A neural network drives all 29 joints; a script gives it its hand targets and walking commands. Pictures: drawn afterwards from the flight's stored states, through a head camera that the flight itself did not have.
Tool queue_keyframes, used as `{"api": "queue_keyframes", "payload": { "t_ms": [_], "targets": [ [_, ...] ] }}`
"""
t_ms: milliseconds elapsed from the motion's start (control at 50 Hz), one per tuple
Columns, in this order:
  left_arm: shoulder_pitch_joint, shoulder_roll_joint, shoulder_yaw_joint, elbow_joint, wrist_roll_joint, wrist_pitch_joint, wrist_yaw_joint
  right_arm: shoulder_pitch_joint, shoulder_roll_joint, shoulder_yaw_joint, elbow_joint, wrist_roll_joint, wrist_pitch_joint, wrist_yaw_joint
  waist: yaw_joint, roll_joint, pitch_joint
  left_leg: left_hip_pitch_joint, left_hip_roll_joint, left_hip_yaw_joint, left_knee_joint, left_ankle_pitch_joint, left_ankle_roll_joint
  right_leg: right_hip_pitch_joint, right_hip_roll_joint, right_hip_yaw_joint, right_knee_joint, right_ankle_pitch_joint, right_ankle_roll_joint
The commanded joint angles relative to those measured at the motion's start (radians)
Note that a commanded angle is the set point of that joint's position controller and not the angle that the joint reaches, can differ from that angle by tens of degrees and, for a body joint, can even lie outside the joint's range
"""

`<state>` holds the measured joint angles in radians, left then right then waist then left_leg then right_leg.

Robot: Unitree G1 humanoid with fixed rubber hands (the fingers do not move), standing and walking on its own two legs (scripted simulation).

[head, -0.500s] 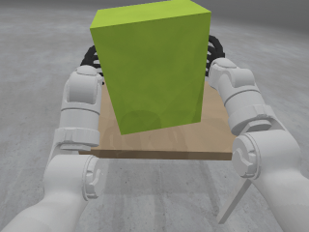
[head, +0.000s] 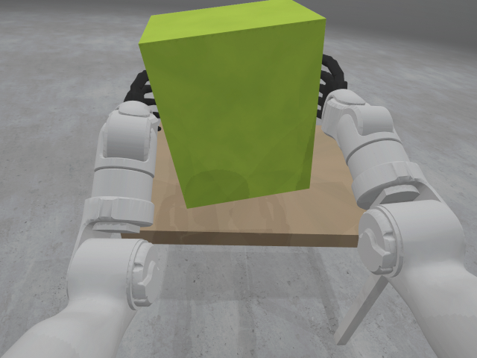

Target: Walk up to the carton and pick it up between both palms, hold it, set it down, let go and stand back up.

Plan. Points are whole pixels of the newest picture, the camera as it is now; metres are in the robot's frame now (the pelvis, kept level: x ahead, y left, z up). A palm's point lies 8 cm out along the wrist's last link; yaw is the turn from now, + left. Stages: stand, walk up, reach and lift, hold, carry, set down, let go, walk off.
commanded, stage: hold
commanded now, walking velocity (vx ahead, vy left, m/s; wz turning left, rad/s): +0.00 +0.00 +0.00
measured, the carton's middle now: (235, 107) +0.43 +0.03 +0.28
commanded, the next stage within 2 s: set down in 1.18 s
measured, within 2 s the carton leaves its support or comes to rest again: neither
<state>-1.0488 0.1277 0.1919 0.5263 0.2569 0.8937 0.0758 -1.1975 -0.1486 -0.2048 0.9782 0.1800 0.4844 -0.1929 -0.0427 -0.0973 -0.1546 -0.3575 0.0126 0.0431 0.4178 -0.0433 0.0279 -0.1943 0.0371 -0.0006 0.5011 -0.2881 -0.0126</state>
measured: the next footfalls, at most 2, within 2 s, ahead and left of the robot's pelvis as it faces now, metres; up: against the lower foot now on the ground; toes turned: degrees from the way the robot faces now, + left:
none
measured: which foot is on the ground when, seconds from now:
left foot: down 0.00-1.00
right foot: down 0.00-1.00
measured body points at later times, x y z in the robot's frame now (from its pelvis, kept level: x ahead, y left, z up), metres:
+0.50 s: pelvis +0.00 +0.00 +0.00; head -0.07 +0.05 +0.44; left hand +0.40 +0.18 +0.28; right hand +0.42 -0.12 +0.32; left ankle +0.11 +0.10 -0.73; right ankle -0.01 -0.11 -0.73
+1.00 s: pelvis +0.00 +0.00 +0.00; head -0.07 +0.05 +0.44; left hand +0.40 +0.18 +0.28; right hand +0.42 -0.12 +0.32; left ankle +0.11 +0.10 -0.73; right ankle -0.01 -0.11 -0.73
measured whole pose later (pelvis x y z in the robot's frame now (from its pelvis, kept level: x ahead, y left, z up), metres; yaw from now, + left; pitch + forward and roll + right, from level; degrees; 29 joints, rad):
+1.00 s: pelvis +0.00 +0.00 +0.00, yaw +0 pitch -1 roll -1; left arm -1.05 0.13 0.19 0.53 0.26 0.90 0.07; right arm -1.20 -0.15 -0.20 0.98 0.18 0.50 -0.20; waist -0.04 -0.10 -0.16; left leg -0.36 0.01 0.04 0.42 -0.04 0.03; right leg -0.19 0.04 0.00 0.50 -0.29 -0.01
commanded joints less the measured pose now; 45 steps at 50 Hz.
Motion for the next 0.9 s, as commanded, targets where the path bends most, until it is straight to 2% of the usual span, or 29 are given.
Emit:
{"api": "queue_keyframes", "payload": {
  "t_ms": [0,40,100,120,140,160,180,200,220,240,280,300,320,340,380,420,460,480,500,540,580,640,720,760,780,800,820,860,880],
  "targets": [
    [-0.905,-0.576,-0.187,-0.231,-0.222,-0.119,-0.158,-0.906,0.466,0.225,-0.285,0.222,-0.015,0.173,-0.003,0.203,-0.508,0.695,0.052,-0.092,-0.1,-0.103,-0.04,-0.221,-0.013,0.03,-0.281,0.035,0.003],
    [-0.915,-0.575,-0.188,-0.25,-0.231,-0.122,-0.159,-0.913,0.473,0.216,-0.295,0.213,-0.018,0.169,-0.011,0.199,-0.498,0.7,0.044,-0.093,-0.089,-0.099,-0.036,-0.248,-0.025,0.033,-0.286,0.03,0.0],
    [-0.924,-0.561,-0.164,-0.247,-0.225,-0.122,-0.161,-0.931,0.491,0.247,-0.311,0.229,-0.013,0.169,0.013,0.179,-0.528,0.703,0.044,-0.087,-0.094,-0.077,-0.026,-0.215,-0.015,0.031,-0.282,0.04,0.008],
    [-0.923,-0.583,-0.208,-0.27,-0.248,-0.121,-0.16,-0.917,0.482,0.24,-0.335,0.237,-0.016,0.167,-0.017,0.2,-0.541,0.721,0.039,-0.092,-0.079,-0.065,-0.034,-0.235,-0.025,0.034,-0.283,0.065,0.0],
    [-0.912,-0.566,-0.184,-0.244,-0.232,-0.12,-0.16,-0.913,0.5,0.243,-0.315,0.232,-0.009,0.166,0.002,0.211,-0.531,0.669,0.044,-0.08,-0.09,-0.062,-0.026,-0.173,-0.002,0.031,-0.27,0.083,0.013],
    [-0.906,-0.569,-0.202,-0.259,-0.248,-0.12,-0.165,-0.911,0.484,0.243,-0.338,0.227,-0.016,0.16,-0.012,0.191,-0.534,0.717,0.037,-0.089,-0.073,-0.055,-0.027,-0.229,-0.021,0.036,-0.282,0.081,0.008],
    [-0.913,-0.559,-0.178,-0.243,-0.235,-0.122,-0.162,-0.918,0.489,0.246,-0.313,0.234,-0.008,0.163,0.009,0.189,-0.517,0.703,0.039,-0.09,-0.082,-0.077,-0.027,-0.235,-0.017,0.035,-0.286,0.042,0.007],
    [-0.893,-0.56,-0.176,-0.259,-0.221,-0.119,-0.166,-0.875,0.485,0.24,-0.29,0.238,-0.001,0.162,-0.005,0.196,-0.495,0.706,0.034,-0.091,-0.084,-0.073,-0.024,-0.231,-0.028,0.042,-0.285,0.065,0.005],
    [-0.889,-0.571,-0.166,-0.231,-0.212,-0.115,-0.162,-0.909,0.491,0.247,-0.295,0.239,0.0,0.165,0.007,0.209,-0.497,0.665,0.044,-0.09,-0.106,-0.089,-0.025,-0.183,-0.008,0.035,-0.271,0.062,0.011],
    [-0.902,-0.574,-0.193,-0.269,-0.238,-0.118,-0.16,-0.9,0.48,0.248,-0.317,0.234,-0.006,0.162,-0.002,0.209,-0.526,0.694,0.053,-0.092,-0.093,-0.053,-0.034,-0.198,-0.005,0.034,-0.269,0.084,0.005],
    [-0.927,-0.575,-0.197,-0.265,-0.243,-0.122,-0.16,-0.901,0.483,0.237,-0.297,0.237,-0.004,0.163,-0.009,0.207,-0.526,0.7,0.042,-0.087,-0.091,-0.078,-0.037,-0.233,-0.015,0.031,-0.278,0.051,0.007],
    [-0.944,-0.575,-0.21,-0.264,-0.262,-0.123,-0.158,-0.923,0.475,0.232,-0.323,0.228,-0.009,0.165,-0.022,0.202,-0.544,0.692,0.044,-0.086,-0.086,-0.095,-0.038,-0.224,-0.012,0.036,-0.277,0.05,0.006],
    [-0.923,-0.561,-0.175,-0.204,-0.242,-0.117,-0.161,-0.949,0.483,0.241,-0.329,0.229,-0.011,0.163,-0.002,0.18,-0.515,0.68,0.033,-0.08,-0.085,-0.118,-0.022,-0.232,-0.019,0.035,-0.287,0.021,0.007],
    [-0.909,-0.561,-0.178,-0.232,-0.237,-0.119,-0.167,-0.933,0.483,0.243,-0.337,0.23,-0.018,0.16,0.003,0.15,-0.506,0.746,0.029,-0.091,-0.058,-0.083,-0.021,-0.302,-0.042,0.042,-0.3,0.016,-0.004],
    [-0.938,-0.561,-0.162,-0.225,-0.221,-0.117,-0.169,-0.913,0.478,0.226,-0.276,0.23,-0.004,0.165,0.005,0.171,-0.472,0.731,0.034,-0.098,-0.075,-0.118,-0.023,-0.309,-0.039,0.044,-0.299,-0.025,-0.009],
    [-0.903,-0.572,-0.177,-0.22,-0.217,-0.114,-0.171,-0.9,0.457,0.219,-0.284,0.22,-0.001,0.165,-0.008,0.2,-0.484,0.706,0.046,-0.1,-0.088,-0.104,-0.036,-0.259,-0.028,0.04,-0.288,0.026,-0.01],
    [-0.895,-0.549,-0.133,-0.17,-0.2,-0.109,-0.181,-0.929,0.455,0.221,-0.28,0.221,-0.006,0.167,0.013,0.156,-0.447,0.728,0.031,-0.097,-0.076,-0.135,-0.019,-0.322,-0.048,0.043,-0.31,-0.059,-0.014],
    [-0.929,-0.546,-0.142,-0.225,-0.205,-0.117,-0.182,-0.901,0.461,0.221,-0.262,0.225,-0.003,0.166,0.005,0.149,-0.48,0.767,0.031,-0.102,-0.062,-0.113,-0.022,-0.33,-0.055,0.049,-0.31,-0.047,-0.018],
    [-0.945,-0.561,-0.158,-0.225,-0.212,-0.12,-0.178,-0.909,0.47,0.209,-0.26,0.219,-0.003,0.166,-0.001,0.177,-0.472,0.728,0.036,-0.098,-0.077,-0.124,-0.032,-0.309,-0.043,0.04,-0.298,-0.032,-0.011],
    [-0.955,-0.577,-0.189,-0.232,-0.238,-0.123,-0.169,-0.931,0.463,0.218,-0.307,0.215,-0.015,0.164,-0.02,0.192,-0.515,0.736,0.04,-0.099,-0.073,-0.125,-0.038,-0.305,-0.039,0.037,-0.298,-0.019,-0.017],
    [-0.939,-0.553,-0.161,-0.215,-0.211,-0.123,-0.168,-0.931,0.491,0.231,-0.298,0.22,-0.012,0.169,0.009,0.172,-0.499,0.708,0.035,-0.09,-0.08,-0.117,-0.023,-0.27,-0.031,0.031,-0.291,0.003,-0.003],
    [-0.948,-0.579,-0.192,-0.262,-0.226,-0.126,-0.168,-0.919,0.469,0.221,-0.299,0.233,-0.015,0.169,-0.004,0.2,-0.524,0.766,0.041,-0.104,-0.065,-0.092,-0.041,-0.319,-0.045,0.043,-0.301,-0.019,-0.02],
    [-0.925,-0.566,-0.171,-0.211,-0.213,-0.122,-0.173,-0.938,0.467,0.222,-0.303,0.22,-0.016,0.164,-0.005,0.171,-0.499,0.73,0.038,-0.098,-0.08,-0.117,-0.028,-0.283,-0.041,0.035,-0.297,-0.013,-0.011],
    [-0.954,-0.58,-0.208,-0.293,-0.23,-0.13,-0.164,-0.892,0.483,0.233,-0.3,0.225,-0.008,0.167,-0.015,0.204,-0.544,0.734,0.043,-0.095,-0.082,-0.069,-0.041,-0.231,-0.024,0.031,-0.276,0.062,0.001],
    [-0.925,-0.581,-0.2,-0.255,-0.229,-0.125,-0.164,-0.897,0.471,0.229,-0.293,0.219,-0.002,0.166,-0.016,0.214,-0.527,0.7,0.057,-0.1,-0.103,-0.087,-0.045,-0.212,-0.009,0.032,-0.275,0.053,0.002],
    [-0.946,-0.597,-0.226,-0.28,-0.246,-0.127,-0.163,-0.889,0.471,0.217,-0.287,0.226,-0.006,0.165,-0.034,0.237,-0.527,0.695,0.058,-0.099,-0.099,-0.073,-0.055,-0.209,-0.007,0.031,-0.27,0.071,-0.002],
    [-0.913,-0.575,-0.205,-0.219,-0.239,-0.121,-0.163,-0.94,0.482,0.229,-0.32,0.222,-0.011,0.162,-0.018,0.209,-0.524,0.692,0.047,-0.09,-0.096,-0.091,-0.037,-0.211,-0.015,0.03,-0.284,0.061,0.006],
    [-0.934,-0.572,-0.192,-0.249,-0.232,-0.127,-0.165,-0.92,0.469,0.221,-0.305,0.222,-0.012,0.167,-0.005,0.196,-0.507,0.718,0.048,-0.103,-0.09,-0.103,-0.039,-0.261,-0.027,0.038,-0.292,0.019,-0.007],
    [-0.919,-0.549,-0.154,-0.209,-0.21,-0.123,-0.172,-0.92,0.475,0.226,-0.284,0.219,-0.007,0.165,0.012,0.168,-0.472,0.72,0.033,-0.094,-0.078,-0.118,-0.021,-0.288,-0.042,0.049,-0.308,-0.037,-0.008]
  ]
}}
